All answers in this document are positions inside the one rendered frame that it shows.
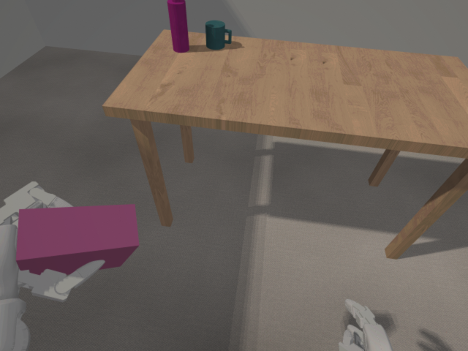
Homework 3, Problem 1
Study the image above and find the robot right hand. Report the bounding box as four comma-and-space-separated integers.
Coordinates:
339, 299, 393, 351

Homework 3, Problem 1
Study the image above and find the table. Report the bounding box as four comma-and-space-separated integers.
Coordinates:
102, 29, 468, 260

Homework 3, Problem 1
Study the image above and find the robot left forearm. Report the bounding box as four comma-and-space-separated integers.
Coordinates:
0, 298, 31, 351

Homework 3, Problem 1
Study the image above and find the sponge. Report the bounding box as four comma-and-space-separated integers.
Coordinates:
16, 204, 139, 275

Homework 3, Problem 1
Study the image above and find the robot left hand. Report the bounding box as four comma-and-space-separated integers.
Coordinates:
0, 181, 105, 302

